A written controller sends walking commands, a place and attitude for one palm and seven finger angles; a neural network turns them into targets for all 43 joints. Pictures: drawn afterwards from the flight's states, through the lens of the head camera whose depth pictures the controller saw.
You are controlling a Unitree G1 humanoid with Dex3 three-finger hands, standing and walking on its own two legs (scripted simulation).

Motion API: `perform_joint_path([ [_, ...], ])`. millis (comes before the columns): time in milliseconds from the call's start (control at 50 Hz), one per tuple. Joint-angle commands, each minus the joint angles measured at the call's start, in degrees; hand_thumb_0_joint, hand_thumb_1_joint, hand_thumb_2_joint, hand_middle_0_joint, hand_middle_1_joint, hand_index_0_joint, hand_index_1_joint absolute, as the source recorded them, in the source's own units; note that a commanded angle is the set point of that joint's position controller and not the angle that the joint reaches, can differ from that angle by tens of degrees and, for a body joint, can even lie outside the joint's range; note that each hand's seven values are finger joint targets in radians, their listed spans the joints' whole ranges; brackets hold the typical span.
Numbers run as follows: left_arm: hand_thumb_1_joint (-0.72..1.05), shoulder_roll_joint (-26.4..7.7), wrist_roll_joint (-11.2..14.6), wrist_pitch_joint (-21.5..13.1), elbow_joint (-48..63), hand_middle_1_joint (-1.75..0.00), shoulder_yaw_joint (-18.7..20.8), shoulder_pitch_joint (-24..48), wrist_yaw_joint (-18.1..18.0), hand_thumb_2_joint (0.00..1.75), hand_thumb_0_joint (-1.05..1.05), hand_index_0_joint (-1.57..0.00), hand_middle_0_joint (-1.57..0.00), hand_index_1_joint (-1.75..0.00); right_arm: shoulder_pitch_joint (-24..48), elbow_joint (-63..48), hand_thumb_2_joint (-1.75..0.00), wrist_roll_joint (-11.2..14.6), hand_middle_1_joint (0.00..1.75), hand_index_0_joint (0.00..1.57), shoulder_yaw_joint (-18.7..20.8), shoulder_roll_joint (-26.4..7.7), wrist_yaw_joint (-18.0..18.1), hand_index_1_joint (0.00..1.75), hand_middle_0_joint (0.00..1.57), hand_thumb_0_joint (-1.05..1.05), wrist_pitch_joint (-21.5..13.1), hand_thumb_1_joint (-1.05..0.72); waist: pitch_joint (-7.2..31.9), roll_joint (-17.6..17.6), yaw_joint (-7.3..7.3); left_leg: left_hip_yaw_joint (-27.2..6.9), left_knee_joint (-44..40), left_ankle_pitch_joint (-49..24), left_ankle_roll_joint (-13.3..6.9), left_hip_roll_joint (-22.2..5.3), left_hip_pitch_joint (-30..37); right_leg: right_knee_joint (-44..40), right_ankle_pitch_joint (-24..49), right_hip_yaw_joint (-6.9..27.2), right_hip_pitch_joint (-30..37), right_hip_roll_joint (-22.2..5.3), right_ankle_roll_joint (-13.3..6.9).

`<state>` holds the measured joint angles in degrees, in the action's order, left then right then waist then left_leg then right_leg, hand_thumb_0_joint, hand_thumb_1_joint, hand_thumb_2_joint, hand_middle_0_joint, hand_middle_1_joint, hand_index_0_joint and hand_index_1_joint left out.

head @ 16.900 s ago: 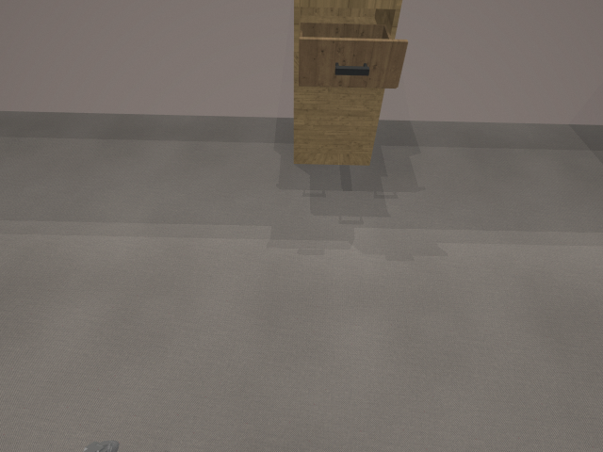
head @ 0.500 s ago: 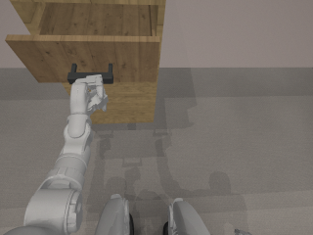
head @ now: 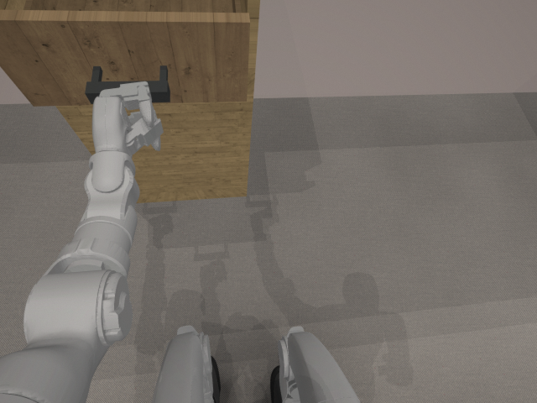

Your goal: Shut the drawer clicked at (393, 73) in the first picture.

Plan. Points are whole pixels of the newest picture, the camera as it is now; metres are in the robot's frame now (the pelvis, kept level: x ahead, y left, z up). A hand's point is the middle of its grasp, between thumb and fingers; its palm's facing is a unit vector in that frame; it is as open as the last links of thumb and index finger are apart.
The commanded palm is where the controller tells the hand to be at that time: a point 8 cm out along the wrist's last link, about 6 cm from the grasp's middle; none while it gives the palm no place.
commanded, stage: push the drawer shut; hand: left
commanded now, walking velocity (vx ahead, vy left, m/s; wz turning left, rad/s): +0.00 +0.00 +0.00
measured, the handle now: (130, 82) +0.59 +0.16 +0.04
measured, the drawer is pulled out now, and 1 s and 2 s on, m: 0.09 0.00 0.00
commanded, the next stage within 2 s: pull the fist back off the drawer in 1.08 s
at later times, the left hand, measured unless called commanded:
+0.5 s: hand (154, 89) +0.58 +0.12 +0.04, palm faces +0.02 -1.00 -0.03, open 3.2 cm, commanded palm +0.57 +0.16 +0.05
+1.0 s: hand (146, 73) +0.61 +0.14 +0.04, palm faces +0.02 -1.00 -0.02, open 3.2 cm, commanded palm +0.63 +0.14 +0.05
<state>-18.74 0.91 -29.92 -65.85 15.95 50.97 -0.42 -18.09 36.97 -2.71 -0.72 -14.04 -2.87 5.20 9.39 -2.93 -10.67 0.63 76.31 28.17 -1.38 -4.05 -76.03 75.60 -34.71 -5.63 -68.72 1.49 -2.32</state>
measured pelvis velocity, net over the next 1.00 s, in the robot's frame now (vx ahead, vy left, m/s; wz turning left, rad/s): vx -0.01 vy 0.01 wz -0.05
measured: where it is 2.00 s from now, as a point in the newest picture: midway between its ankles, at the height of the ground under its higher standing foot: outside the picture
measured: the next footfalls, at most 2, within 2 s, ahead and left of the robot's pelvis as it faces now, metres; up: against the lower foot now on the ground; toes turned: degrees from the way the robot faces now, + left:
none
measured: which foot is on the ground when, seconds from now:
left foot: down 0.00-1.00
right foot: down 0.00-1.00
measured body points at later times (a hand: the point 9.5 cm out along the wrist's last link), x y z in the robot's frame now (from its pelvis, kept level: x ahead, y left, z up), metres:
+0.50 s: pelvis +0.00 +0.01 -0.01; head +0.18 +0.03 +0.40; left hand +0.57 +0.18 +0.05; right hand -0.04 -0.25 -0.12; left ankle +0.06 +0.11 -0.60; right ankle +0.01 -0.10 -0.60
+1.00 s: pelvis -0.01 +0.01 -0.02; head +0.20 +0.06 +0.37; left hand +0.60 +0.19 +0.05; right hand -0.06 -0.23 -0.11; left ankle +0.06 +0.11 -0.60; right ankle +0.01 -0.10 -0.60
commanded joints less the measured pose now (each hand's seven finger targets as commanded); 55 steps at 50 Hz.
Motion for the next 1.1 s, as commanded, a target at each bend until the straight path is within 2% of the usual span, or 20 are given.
perform_joint_path([
  [0,0.9,-11.51,-0.21,-3.72,11.58,-1.6,1.17,32.24,-0.31,0.9,0.0,-1.4,-1.4,-1.6,-10.23,-2.53,-0.9,-0.42,0.3,0.2,2.96,-10.08,0.54,0.3,0.2,0.0,-0.5,-0.9,29.43,-5.59,-3.3,-4.69,-5.52,-15.13,-1.04,2.34,28.84,-11.91,16.3,4.48,4.77,2.08,0.97],
  [40,0.9,-12.23,-0.41,-3.15,10.52,-1.6,1.61,34.1,-0.46,0.9,0.0,-1.4,-1.4,-1.6,-10.97,-2.22,-0.9,-0.53,0.3,0.2,2.92,-10.13,0.52,0.3,0.2,0.0,-0.43,-0.9,29.27,-4.69,-4.05,-4.51,-4.91,-14.38,-1.31,2.33,27.27,-12.15,15.95,4.72,5.16,2.14,1.13],
  [120,0.9,-16.53,-0.6,-2.55,10.12,-1.6,4.76,34.76,-0.21,0.9,0.0,-1.4,-1.4,-1.6,-11.8,-2.58,-0.9,-0.71,0.3,0.2,2.64,-10.53,0.49,0.3,0.2,0.0,-0.38,-0.9,31.51,-5.89,-3.34,-4.37,-4.33,-15.39,-1.33,2.31,26.5,-11.57,16.91,4.92,6.42,2.27,1.07],
  [160,0.9,-16.3,-0.7,-2.18,9.8,-1.6,4.31,35.55,0.14,0.9,0.0,-1.4,-1.4,-1.6,-12.31,-2.51,-0.9,-0.7,0.3,0.2,2.5,-10.38,0.42,0.3,0.2,0.0,-0.31,-0.9,31.23,-5.57,-3.75,-4.57,-4.45,-15.54,-1.34,2.18,26.19,-11.56,17.06,4.71,6.63,2.43,1.05],
  [200,0.9,-17.56,-0.95,-2.05,10.02,-1.6,4.84,37.48,0.25,0.9,0.0,-1.4,-1.4,-1.6,-12.8,-2.22,-0.9,-0.83,0.3,0.2,2.42,-10.74,0.37,0.3,0.2,0.0,-0.35,-0.9,31.74,-7.81,-3.98,-5.02,-4.16,-16.34,-1.25,1.91,27.55,-11.04,16.88,4.33,4.57,2.45,0.91],
  [240,0.9,-16.56,-1.15,-1.35,8.74,-1.6,4.02,38.07,0.24,0.9,0.0,-1.4,-1.4,-1.6,-13.22,-2.14,-0.9,-0.91,0.3,0.2,2.47,-10.74,0.25,0.3,0.2,0.0,-0.28,-0.9,30.91,-7.71,-4.79,-5.2,-3.93,-16.42,-1.32,1.82,27.51,-11.24,16.77,4.2,3.51,2.55,0.96],
  [340,0.9,-19.86,-2.16,-0.11,6.98,-1.6,5.37,42.94,-0.2,0.9,0.0,-1.4,-1.4,-1.6,-14.84,-1.47,-0.9,-1.26,0.3,0.2,2.03,-11.29,0.26,0.3,0.2,0.0,-0.3,-0.9,30.34,-8.07,-6.13,-5.79,-3.24,-15.44,-1.52,1.57,26.15,-10.73,15.22,3.79,1.53,2.67,0.99],
  [400,0.9,-21.6,-2.57,0.51,6.82,-1.6,6.33,43.95,0.04,0.9,0.0,-1.4,-1.4,-1.6,-15.45,-1.64,-0.9,-1.41,0.3,0.2,1.84,-11.52,0.25,0.3,0.2,0.0,-0.29,-0.9,32.25,-10.04,-6.0,-6.2,-2.76,-17.08,-1.46,1.43,27.3,-10.04,15.96,3.5,0.63,2.76,0.82],
  [560,0.9,-25.29,-3.56,2.79,6.29,-1.6,8.04,45.31,0.81,0.9,0.0,-1.4,-1.4,-1.6,-17.05,-1.74,-0.9,-1.66,0.3,0.2,1.43,-11.75,-0.02,0.3,0.2,0.0,-0.03,-0.9,33.7,-11.31,-6.37,-6.59,-1.77,-20.4,-1.43,0.89,27.15,-9.16,18.56,3.01,1.02,3.12,0.72],
  [600,0.9,-25.87,-3.84,2.9,7.98,-1.6,8.07,47.56,0.9,0.9,0.0,-1.4,-1.4,-1.6,-17.53,-1.67,-0.9,-1.82,0.3,0.2,1.33,-11.77,-0.16,0.3,0.2,0.0,-0.05,-0.9,34.72,-13.45,-6.55,-6.96,-1.59,-21.96,-1.34,0.66,29.19,-8.68,19.07,2.68,-0.25,3.14,0.65],
  [620,0.9,-26.15,-3.9,3.14,7.73,-1.6,8.4,46.95,0.9,0.9,0.0,-1.4,-1.4,-1.6,-17.65,-1.66,-0.9,-1.77,0.3,0.2,1.34,-11.76,-0.24,0.3,0.2,0.0,-0.01,-0.9,34.53,-13.47,-6.32,-7.14,-1.74,-21.99,-1.22,0.59,29.38,-8.69,18.86,2.48,-0.33,3.2,0.57],
  [640,0.9,-25.55,-3.78,3.45,7.89,-1.6,7.84,47.61,0.92,0.9,0.0,-1.4,-1.4,-1.6,-17.73,-1.53,-0.9,-1.9,0.3,0.2,1.29,-11.75,-0.31,0.3,0.2,0.0,0.0,-0.9,34.55,-13.19,-6.98,-7.06,-1.55,-22.26,-1.37,0.57,29.29,-8.95,19.4,2.59,-0.19,3.21,0.66],
  [660,0.9,-27.34,-3.98,3.91,6.67,-1.6,9.27,46.91,0.89,0.9,0.0,-1.4,-1.4,-1.6,-18.05,-1.61,-0.9,-1.84,0.3,0.2,1.22,-11.92,-0.23,0.3,0.2,0.0,0.07,-0.9,34.01,-11.37,-6.68,-6.9,-1.28,-21.47,-1.46,0.57,27.29,-8.89,19.14,2.73,0.77,3.31,0.73],
  [780,0.9,-28.13,-4.93,4.57,7.49,-1.6,8.51,53.3,0.75,0.9,0.0,-1.4,-1.4,-1.6,-19.38,-0.97,-0.9,-2.13,0.3,0.2,1.01,-11.95,-0.23,0.3,0.2,0.0,-0.2,-0.9,33.69,-13.92,-8.69,-7.82,-0.77,-22.16,-1.49,0.23,28.32,-8.22,18.7,2.19,-2.42,3.39,0.69],
  [880,0.9,-25.63,-6.0,5.12,6.52,-1.6,5.2,59.94,-0.29,0.9,0.0,-1.4,-1.4,-1.6,-20.05,0.18,-0.9,-2.46,0.3,0.2,0.98,-12.18,-0.38,0.3,0.2,0.0,-0.91,-0.9,32.51,-16.66,-11.17,-9.44,-0.88,-18.74,-1.28,0.05,30.34,-8.15,15.08,1.58,-8.01,3.33,0.53],
  [900,0.9,-26.74,-6.31,5.0,7.24,-1.6,5.4,61.49,-0.58,0.9,0.0,-1.4,-1.4,-1.6,-20.24,0.52,-0.9,-2.59,0.3,0.2,0.91,-12.33,-0.29,0.3,0.2,0.0,-1.08,-0.9,32.92,-17.61,-11.45,-9.63,-0.64,-18.83,-1.26,-0.08,30.94,-8.0,15.0,1.49,-8.76,3.35,0.51],
  [920,0.9,-25.76,-6.56,5.29,6.07,-1.6,4.34,61.83,-0.7,0.9,0.0,-1.4,-1.4,-1.6,-20.1,0.56,-0.9,-2.6,0.3,0.2,0.84,-12.37,-0.31,0.3,0.2,0.0,-1.24,-0.9,32.6,-17.88,-11.9,-9.91,-0.64,-17.48,-1.2,0.01,30.77,-8.06,14.13,1.45,-9.83,3.34,0.46],
  [960,0.9,-26.82,-6.84,5.63,5.09,-1.6,4.43,62.97,-0.97,0.9,0.0,-1.4,-1.4,-1.6,-20.35,0.68,-0.9,-2.8,0.3,0.2,0.5,-12.55,-0.13,0.3,0.2,0.0,-1.55,-0.9,31.81,-17.56,-12.41,-10.05,-0.58,-15.89,-1.33,0.04,29.19,-7.99,13.19,1.48,-9.86,3.42,0.38],
  [1000,0.9,-26.22,-7.19,5.52,5.55,-1.6,3.11,65.18,-1.04,0.9,0.0,-1.4,-1.4,-1.6,-20.13,0.79,-0.9,-2.89,0.3,0.2,0.36,-12.61,-0.07,0.3,0.2,0.0,-1.99,-0.9,32.01,-19.98,-13.01,-10.73,-0.78,-14.54,-1.2,-0.03,30.46,-7.63,12.25,1.29,-12.02,3.29,0.29],
  [1080,0.9,-26.45,-7.44,6.07,5.01,-1.6,2.12,67.61,-1.33,0.9,0.0,-1.4,-1.4,-1.6,-20.07,0.78,-0.9,-2.95,0.3,0.2,-0.08,-12.85,0.25,0.3,0.2,0.0,-2.93,-0.9,31.81,-21.01,-13.96,-11.5,-1.31,-10.49,-1.31,-0.08,29.76,-7.3,10.15,1.29,-13.67,3.33,0.18],
])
